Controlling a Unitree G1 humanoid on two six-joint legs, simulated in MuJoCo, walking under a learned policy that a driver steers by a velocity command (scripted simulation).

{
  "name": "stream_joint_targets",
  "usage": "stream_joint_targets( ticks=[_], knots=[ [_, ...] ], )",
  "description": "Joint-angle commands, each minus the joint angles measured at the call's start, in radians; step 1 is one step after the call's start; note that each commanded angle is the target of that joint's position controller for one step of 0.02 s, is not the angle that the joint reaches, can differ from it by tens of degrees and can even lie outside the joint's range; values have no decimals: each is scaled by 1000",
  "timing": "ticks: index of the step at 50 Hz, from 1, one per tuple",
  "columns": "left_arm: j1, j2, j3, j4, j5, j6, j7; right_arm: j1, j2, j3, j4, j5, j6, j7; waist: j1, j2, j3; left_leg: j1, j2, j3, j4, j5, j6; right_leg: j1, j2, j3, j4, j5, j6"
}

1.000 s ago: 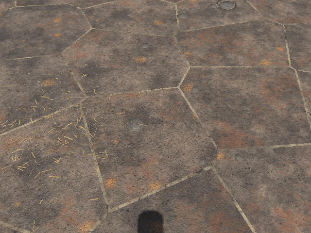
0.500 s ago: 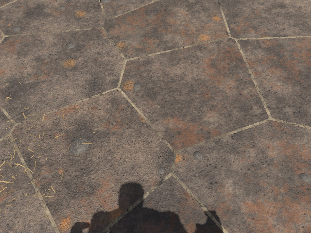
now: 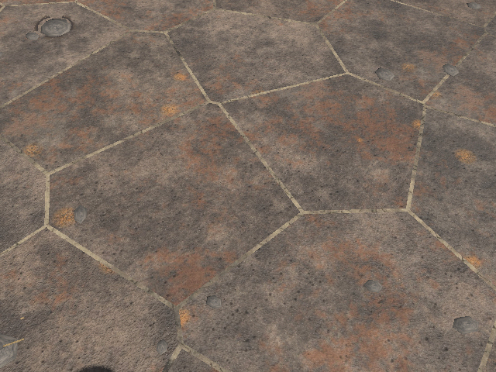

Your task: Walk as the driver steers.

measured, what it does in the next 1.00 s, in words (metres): walks ahead: right foot, then left foot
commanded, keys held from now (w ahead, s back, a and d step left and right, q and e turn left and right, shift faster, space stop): w+e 0.02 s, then w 0.28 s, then w+q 0.70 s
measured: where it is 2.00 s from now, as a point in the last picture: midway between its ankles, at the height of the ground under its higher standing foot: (217, 251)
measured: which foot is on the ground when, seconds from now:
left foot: down 0.00-0.16, up 0.18-0.64, down 0.66-1.00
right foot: up 0.00-0.14, down 0.16-0.68, up 0.70-1.00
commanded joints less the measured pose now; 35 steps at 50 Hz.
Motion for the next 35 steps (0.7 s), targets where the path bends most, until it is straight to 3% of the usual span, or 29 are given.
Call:
stream_joint_targets(
  ticks=[1,4,6,7,8,9,10,11,12,13,14,15,18,21,25,28,31,32,33,34,35],
  knots=[
    [-122,33,-3,-105,0,-34,-14,-27,-204,-55,-53,9,-27,10,-19,194,2,74,225,-160,-192,-99,169,-31,-22,-40,-131,20,-21],
    [-108,30,-7,-91,-1,-40,-23,-5,-212,-56,-31,24,-30,33,-10,186,18,17,226,-123,-171,-86,169,116,-3,-73,-258,-2,-50],
    [-30,28,-3,-56,2,-44,-26,-20,-209,-52,-22,38,-26,45,43,150,16,-44,214,-86,-108,-103,152,292,34,-116,-402,75,-80],
    [47,49,10,-27,2,-43,-21,-10,-184,-42,-16,35,-26,48,78,119,-8,-107,190,-54,-26,-55,131,438,63,-129,-429,69,-99],
    [165,95,33,-5,-2,-44,-12,-14,-131,-21,-16,18,-32,49,141,44,-66,-191,134,28,182,19,80,618,10,-31,-455,71,-128],
    [261,234,55,-7,12,-46,2,-36,-54,9,-86,-19,-49,53,148,-281,-131,-508,5,116,607,-244,-18,847,-269,429,-558,55,-254],
    [295,231,52,-5,7,-62,-4,-70,-119,-7,-99,10,-70,45,183,-254,-153,-690,-35,-29,814,-354,-23,839,-359,667,-671,-74,-381],
    [263,171,30,-4,8,-79,-8,-98,-177,-21,-104,35,-80,46,172,-180,-79,-747,19,-74,875,-286,6,794,-332,586,-675,-117,-359],
    [217,130,15,-6,13,-86,-8,-103,-172,-19,-96,36,-82,47,144,-149,-30,-732,53,-75,850,-189,25,714,-290,480,-674,-79,-325],
    [164,100,2,-10,16,-88,-9,-99,-161,-16,-83,19,-80,46,118,-104,4,-690,74,-80,798,-114,26,636,-251,402,-690,-12,-301],
    [123,82,-6,-14,20,-89,-8,-88,-158,-19,-78,7,-75,48,87,-102,24,-633,88,-84,747,-61,22,567,-223,339,-713,84,-283],
    [102,78,-9,-14,24,-91,-5,-75,-147,-17,-69,5,-70,53,65,-102,24,-591,87,-79,720,-19,18,530,-206,296,-732,160,-273],
    [99,84,-7,17,23,-105,5,-83,-110,-2,-50,8,-48,59,52,-53,28,-582,76,-66,615,123,-7,519,-188,158,-765,348,-252],
    [125,91,-7,55,24,-111,12,-164,-74,16,-66,16,-41,64,78,-46,56,-538,50,-62,431,276,-5,496,-166,45,-783,387,-215],
    [172,111,0,106,16,-120,14,-279,-66,28,-107,26,-42,84,120,-33,109,-489,11,-49,259,364,28,522,-192,-34,-812,354,-195],
    [192,116,4,134,9,-110,17,-319,-69,28,-140,25,-43,103,121,-27,119,-498,-13,-33,198,293,66,631,-226,-74,-760,485,-176],
    [179,157,14,132,12,-88,35,-241,-114,6,-142,16,-37,111,64,-90,18,-334,-103,54,209,133,117,713,-220,-124,-559,1035,-138],
    [166,170,16,127,14,-77,43,-124,-151,-14,-119,17,-32,106,-3,-99,-51,-185,-142,75,194,112,143,699,-202,-149,-392,1161,-118],
    [158,169,13,118,14,-76,51,27,-200,-39,-89,21,-27,92,-85,-72,-128,81,-135,25,160,173,182,549,-171,-170,-163,1090,-83],
    [236,85,-15,74,37,-93,45,156,-306,-66,-79,9,-22,75,-73,139,-275,518,121,-397,184,183,330,138,-57,-163,251,518,-21],
    [268,34,-45,72,38,-128,23,150,-283,-52,-80,26,-27,76,-36,231,-434,688,286,-881,-3,12,464,-94,111,28,492,-256,6]
  ],
)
